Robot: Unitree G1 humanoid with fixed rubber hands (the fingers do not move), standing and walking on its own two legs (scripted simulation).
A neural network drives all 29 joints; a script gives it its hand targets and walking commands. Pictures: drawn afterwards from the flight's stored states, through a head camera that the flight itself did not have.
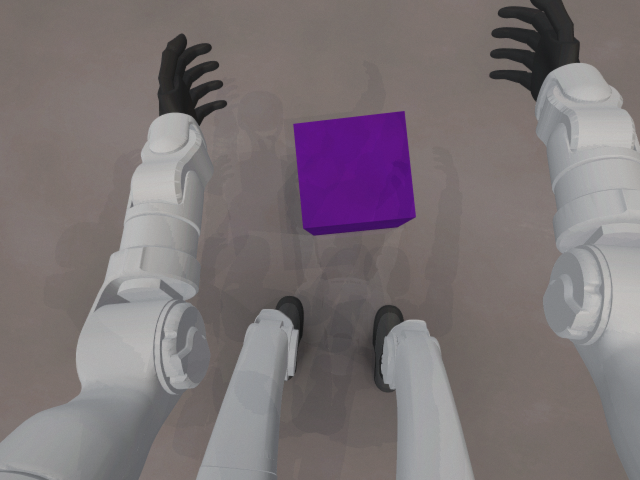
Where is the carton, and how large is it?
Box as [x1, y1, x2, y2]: [293, 111, 415, 235]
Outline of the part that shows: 404,111 293,124 303,228 314,235 395,227 415,216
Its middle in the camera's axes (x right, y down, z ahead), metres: +0.07 -0.13 +0.85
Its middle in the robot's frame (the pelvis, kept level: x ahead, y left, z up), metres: +0.51 +0.00 -0.52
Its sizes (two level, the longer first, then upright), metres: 0.210 0.200 0.250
